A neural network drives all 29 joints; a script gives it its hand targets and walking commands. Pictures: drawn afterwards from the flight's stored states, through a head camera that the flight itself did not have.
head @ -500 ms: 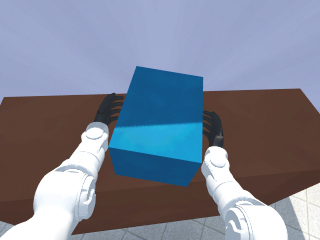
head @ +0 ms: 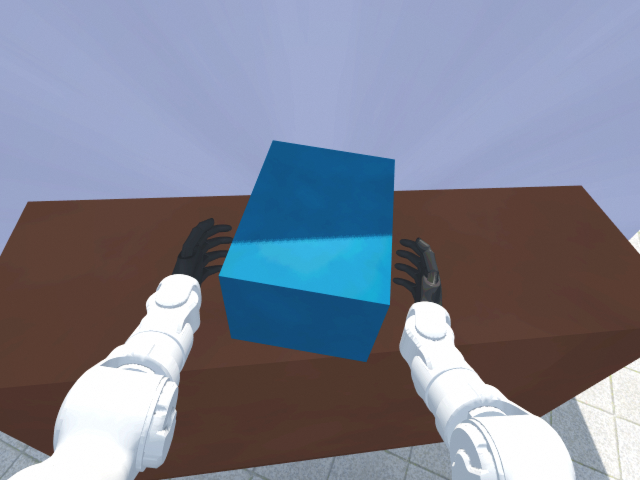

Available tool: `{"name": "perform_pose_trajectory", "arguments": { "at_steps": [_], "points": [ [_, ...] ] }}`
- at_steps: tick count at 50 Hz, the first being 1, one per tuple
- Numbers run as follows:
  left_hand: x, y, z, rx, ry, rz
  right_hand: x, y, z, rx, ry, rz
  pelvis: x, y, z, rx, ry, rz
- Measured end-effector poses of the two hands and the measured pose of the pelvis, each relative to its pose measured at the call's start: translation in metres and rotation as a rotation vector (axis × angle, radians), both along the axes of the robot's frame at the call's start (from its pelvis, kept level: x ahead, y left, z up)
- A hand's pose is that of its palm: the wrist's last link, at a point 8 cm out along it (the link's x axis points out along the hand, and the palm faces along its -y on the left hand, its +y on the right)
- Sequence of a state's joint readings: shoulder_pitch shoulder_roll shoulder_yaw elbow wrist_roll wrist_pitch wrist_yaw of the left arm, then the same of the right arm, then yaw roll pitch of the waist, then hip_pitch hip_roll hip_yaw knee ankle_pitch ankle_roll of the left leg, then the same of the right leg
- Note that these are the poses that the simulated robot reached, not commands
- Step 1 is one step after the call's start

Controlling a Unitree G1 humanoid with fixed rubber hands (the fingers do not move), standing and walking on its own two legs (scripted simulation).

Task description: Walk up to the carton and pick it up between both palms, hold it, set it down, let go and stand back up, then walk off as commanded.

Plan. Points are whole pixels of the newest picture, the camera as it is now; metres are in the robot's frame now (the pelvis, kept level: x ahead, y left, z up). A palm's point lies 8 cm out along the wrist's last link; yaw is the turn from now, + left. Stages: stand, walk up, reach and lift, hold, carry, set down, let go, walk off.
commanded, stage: set down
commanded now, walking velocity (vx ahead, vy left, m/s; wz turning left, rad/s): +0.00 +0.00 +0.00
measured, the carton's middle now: (316, 244) +0.48 -0.01 +0.01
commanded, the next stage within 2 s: none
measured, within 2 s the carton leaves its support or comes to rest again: neither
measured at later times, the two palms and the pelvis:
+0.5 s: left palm (161, 310) +0.35 +0.20 +0.03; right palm (448, 339) +0.30 -0.16 +0.03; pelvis +0.01 +0.00 +0.00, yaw +0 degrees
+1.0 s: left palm (136, 360) +0.28 +0.21 +0.03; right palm (483, 386) +0.23 -0.18 +0.05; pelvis +0.01 +0.00 +0.01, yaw +1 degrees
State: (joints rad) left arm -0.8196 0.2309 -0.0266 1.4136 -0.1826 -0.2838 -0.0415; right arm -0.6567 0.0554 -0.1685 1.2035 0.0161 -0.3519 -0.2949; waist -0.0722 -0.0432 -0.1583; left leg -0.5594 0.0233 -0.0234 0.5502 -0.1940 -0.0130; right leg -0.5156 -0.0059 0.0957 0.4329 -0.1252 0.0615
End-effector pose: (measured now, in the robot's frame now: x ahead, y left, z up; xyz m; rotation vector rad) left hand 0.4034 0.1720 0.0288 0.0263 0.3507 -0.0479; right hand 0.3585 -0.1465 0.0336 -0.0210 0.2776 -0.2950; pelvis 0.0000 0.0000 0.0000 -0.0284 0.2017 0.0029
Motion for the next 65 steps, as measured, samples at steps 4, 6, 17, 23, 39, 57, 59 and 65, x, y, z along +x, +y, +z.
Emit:
{"name": "perform_pose_trajectory", "arguments": {
  "at_steps": [4,6,17,23,39,57,59,65],
  "points": [
    [-0.006,0.004,0.0,-0.008,-0.017,-0.01,-0.005,0.0,0.001,0.002,-0.009,-0.003,0.003,0.0,0.001,0.0,-0.026,0.001],
    [-0.01,0.007,0.0,-0.013,-0.021,-0.01,-0.009,-0.002,0.0,0.003,-0.009,-0.009,0.005,0.0,0.002,0.0,-0.045,0.002],
    [-0.03,0.027,-0.001,-0.009,-0.011,-0.008,-0.034,-0.008,0.002,0.023,-0.053,-0.04,0.006,0.001,0.004,0.0,-0.164,0.006],
    [-0.049,0.027,0.001,-0.01,-0.039,-0.032,-0.054,-0.015,0.0,0.033,-0.071,-0.062,0.008,0.0,0.005,-0.001,-0.224,0.006],
    [-0.087,0.028,0.0,-0.009,-0.019,-0.048,-0.093,-0.028,0.013,0.053,-0.08,-0.109,0.008,0.0,0.005,-0.001,-0.308,0.009],
    [-0.148,0.052,0.0,0.043,0.014,-0.03,-0.148,-0.031,0.013,0.076,0.005,-0.124,0.012,0.0,0.005,0.0,-0.351,0.01],
    [-0.153,0.052,0.001,0.049,0.016,-0.034,-0.152,-0.031,0.013,0.082,0.018,-0.122,0.012,-0.001,0.005,-0.001,-0.352,0.009],
    [-0.16,0.05,0.005,0.057,0.021,-0.03,-0.158,-0.033,0.011,0.098,0.043,-0.101,0.015,-0.004,0.006,-0.001,-0.351,0.007]
  ]
}}
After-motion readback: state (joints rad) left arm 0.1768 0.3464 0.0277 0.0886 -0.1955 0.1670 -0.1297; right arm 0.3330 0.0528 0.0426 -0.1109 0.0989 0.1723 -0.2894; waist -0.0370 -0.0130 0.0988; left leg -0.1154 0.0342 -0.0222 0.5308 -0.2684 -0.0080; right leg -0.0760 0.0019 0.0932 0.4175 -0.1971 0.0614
